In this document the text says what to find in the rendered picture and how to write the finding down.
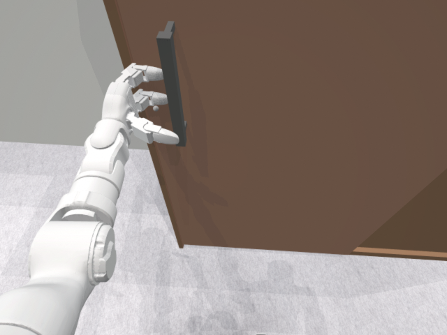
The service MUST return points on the left robot forearm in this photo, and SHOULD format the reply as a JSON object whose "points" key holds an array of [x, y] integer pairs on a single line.
{"points": [[98, 183]]}

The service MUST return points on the wardrobe door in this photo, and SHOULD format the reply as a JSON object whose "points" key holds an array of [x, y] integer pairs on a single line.
{"points": [[310, 123], [420, 225]]}

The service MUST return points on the handle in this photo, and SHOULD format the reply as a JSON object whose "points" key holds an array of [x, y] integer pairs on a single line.
{"points": [[167, 55]]}

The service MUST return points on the robot left upper arm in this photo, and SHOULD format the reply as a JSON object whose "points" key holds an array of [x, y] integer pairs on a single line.
{"points": [[68, 260]]}

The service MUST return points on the left robot hand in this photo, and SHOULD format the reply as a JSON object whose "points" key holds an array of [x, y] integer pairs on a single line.
{"points": [[119, 102]]}

